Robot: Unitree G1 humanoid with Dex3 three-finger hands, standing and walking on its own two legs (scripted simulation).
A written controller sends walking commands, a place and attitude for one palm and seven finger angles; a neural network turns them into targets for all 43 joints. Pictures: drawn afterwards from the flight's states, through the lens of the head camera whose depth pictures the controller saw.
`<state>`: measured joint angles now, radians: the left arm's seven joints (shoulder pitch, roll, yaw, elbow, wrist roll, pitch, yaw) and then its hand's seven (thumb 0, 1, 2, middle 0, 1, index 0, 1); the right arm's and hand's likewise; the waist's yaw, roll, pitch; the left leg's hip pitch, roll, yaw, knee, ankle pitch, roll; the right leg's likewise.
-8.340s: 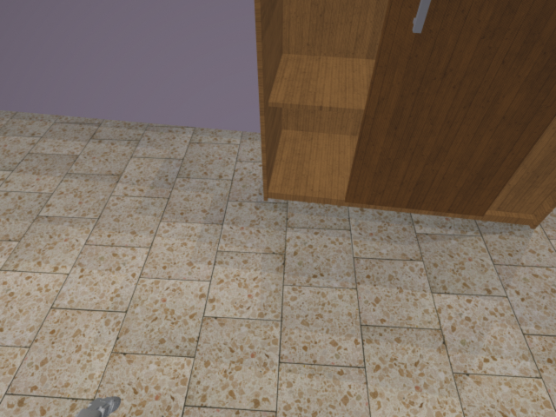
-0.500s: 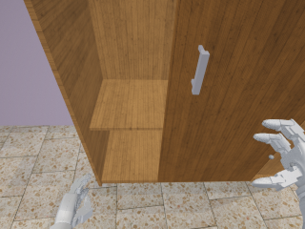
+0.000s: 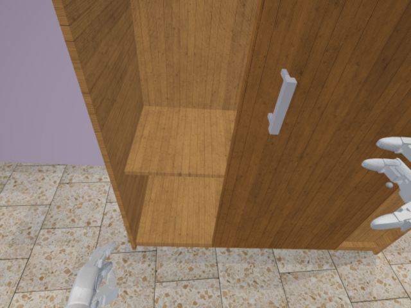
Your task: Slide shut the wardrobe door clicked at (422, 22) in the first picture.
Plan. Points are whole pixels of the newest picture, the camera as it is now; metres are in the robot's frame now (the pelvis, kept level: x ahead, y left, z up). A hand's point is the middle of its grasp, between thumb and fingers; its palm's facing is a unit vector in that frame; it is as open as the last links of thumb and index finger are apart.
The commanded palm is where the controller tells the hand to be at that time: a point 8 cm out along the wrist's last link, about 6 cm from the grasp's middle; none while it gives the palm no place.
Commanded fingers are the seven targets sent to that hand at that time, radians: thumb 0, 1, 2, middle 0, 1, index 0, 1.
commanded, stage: raise the hand with hooked fingers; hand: right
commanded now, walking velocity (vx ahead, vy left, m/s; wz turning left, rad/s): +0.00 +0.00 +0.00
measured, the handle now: (279, 102) +0.54 -0.16 +0.16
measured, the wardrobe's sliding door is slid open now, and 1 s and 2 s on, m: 0.37 0.37 0.37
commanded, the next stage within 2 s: move the hooked fingers beside the handle in 0.32 s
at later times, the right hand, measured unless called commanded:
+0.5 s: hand (385, 183) +0.28 -0.28 +0.18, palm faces +0.07 +0.99 -0.08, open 14.0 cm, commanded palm +0.26 -0.31 +0.18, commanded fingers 0.00 0.50 -0.30 0.30 1.20 0.30 1.20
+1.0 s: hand (360, 160) +0.34 -0.26 +0.18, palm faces +0.04 +1.00 -0.04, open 14.0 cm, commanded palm +0.32 -0.30 +0.17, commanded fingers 0.00 0.50 -0.30 0.30 1.20 0.30 1.20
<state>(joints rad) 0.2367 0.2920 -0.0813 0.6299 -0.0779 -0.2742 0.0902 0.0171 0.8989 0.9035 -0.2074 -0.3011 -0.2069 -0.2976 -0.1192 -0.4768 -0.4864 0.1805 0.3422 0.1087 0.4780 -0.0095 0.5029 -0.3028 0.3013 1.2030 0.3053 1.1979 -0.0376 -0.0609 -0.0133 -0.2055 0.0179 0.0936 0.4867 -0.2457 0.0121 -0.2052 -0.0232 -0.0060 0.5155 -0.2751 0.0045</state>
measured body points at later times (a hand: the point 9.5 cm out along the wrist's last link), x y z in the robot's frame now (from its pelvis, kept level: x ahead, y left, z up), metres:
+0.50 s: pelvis +0.01 +0.00 +0.00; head -0.01 +0.02 +0.45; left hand +0.20 +0.22 -0.07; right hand +0.27 -0.33 +0.18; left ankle +0.01 +0.11 -0.74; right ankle +0.00 -0.12 -0.74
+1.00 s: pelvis +0.00 +0.00 +0.00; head -0.01 +0.01 +0.45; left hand +0.16 +0.24 -0.08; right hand +0.33 -0.31 +0.18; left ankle +0.01 +0.11 -0.74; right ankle +0.00 -0.12 -0.74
